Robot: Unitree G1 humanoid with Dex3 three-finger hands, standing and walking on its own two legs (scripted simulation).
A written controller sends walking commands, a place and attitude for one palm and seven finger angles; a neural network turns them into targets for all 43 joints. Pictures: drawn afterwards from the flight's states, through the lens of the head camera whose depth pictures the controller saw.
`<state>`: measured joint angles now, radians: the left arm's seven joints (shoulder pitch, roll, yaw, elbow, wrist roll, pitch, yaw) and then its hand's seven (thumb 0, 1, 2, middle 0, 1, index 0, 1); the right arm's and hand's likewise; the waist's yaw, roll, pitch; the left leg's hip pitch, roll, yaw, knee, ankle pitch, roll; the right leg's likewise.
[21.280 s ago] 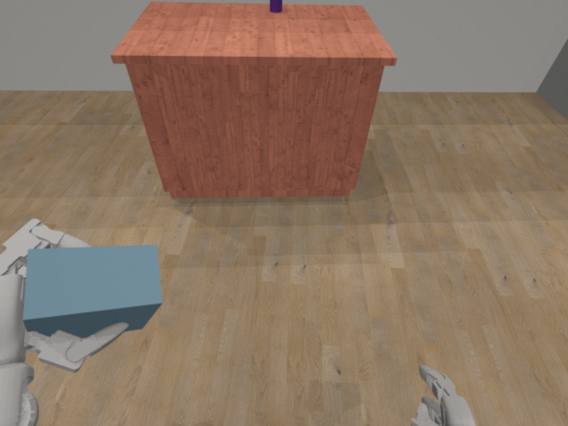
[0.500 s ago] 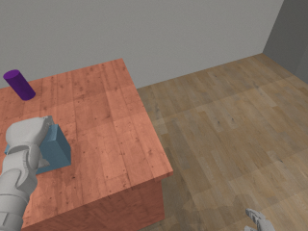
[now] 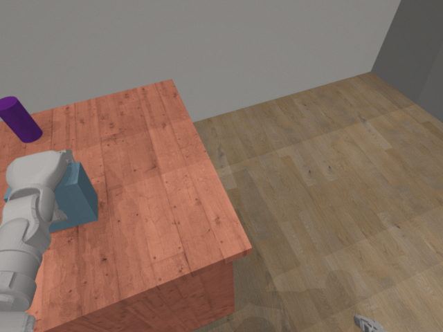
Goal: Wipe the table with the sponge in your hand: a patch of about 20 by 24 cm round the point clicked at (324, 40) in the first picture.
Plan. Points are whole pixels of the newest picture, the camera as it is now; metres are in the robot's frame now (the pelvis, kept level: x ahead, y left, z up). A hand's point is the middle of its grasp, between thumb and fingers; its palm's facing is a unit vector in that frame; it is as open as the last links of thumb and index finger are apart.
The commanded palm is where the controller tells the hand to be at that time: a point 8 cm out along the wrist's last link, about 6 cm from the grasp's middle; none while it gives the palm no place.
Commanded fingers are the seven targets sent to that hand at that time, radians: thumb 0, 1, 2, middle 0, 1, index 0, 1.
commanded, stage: wipe forward along the first lane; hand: left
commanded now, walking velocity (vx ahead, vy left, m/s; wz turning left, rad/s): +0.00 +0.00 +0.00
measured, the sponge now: (61, 204) +0.33 +0.36 +0.03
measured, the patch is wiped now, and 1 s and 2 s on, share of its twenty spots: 0.35 0.45 0.70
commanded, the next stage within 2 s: slide across to the middle lane in 0.14 s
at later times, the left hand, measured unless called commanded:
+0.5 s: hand (60, 173) +0.38 +0.36 +0.07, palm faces -0.08 -0.02 -1.00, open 10.5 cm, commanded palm +0.35 +0.34 +0.12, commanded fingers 0.00 0.10 1.30 -1.20 -1.60 -1.20 -1.60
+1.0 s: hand (90, 164) +0.40 +0.31 +0.07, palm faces -0.07 -0.03 -1.00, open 10.5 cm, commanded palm +0.38 +0.30 +0.12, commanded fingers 0.00 0.10 1.30 -1.20 -1.60 -1.20 -1.60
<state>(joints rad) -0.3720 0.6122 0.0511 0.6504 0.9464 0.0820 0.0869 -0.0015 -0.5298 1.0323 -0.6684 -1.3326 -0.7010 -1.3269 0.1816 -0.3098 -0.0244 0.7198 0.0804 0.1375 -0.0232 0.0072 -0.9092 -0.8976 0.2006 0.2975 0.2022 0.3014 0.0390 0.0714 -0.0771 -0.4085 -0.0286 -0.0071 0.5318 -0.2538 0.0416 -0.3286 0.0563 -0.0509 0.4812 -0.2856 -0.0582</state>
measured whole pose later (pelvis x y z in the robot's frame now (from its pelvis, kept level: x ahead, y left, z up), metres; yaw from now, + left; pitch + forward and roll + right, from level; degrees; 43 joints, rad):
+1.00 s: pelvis +0.01 +0.02 +0.00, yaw +1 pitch +7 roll -1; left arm -0.57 0.46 -0.14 0.71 0.95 0.27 0.12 0.00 -0.53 1.03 -0.66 -1.33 -0.70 -1.33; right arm 0.11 -0.27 0.00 0.72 0.08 0.17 -0.01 0.01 -0.91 -0.90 0.20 0.30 0.20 0.30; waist 0.03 0.07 -0.07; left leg -0.35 -0.06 -0.01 0.48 -0.24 0.06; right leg -0.27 0.03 -0.05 0.43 -0.28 -0.03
